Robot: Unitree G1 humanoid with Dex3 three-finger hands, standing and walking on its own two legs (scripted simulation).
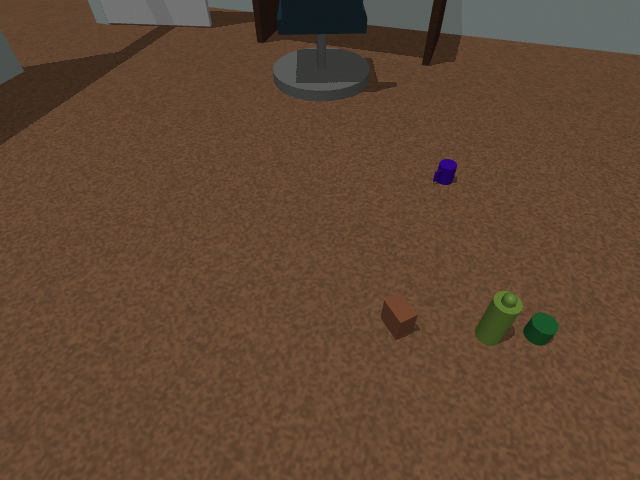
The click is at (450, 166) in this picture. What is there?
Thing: mug
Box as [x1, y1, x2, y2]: [433, 159, 456, 184]
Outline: 443,159 439,163 438,170 435,172 433,181 436,180 439,183 448,184 452,180 456,163 449,159
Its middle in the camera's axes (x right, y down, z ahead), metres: +0.59 -0.33 +1.92
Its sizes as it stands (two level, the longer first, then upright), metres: 0.117 0.083 0.095
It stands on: the floor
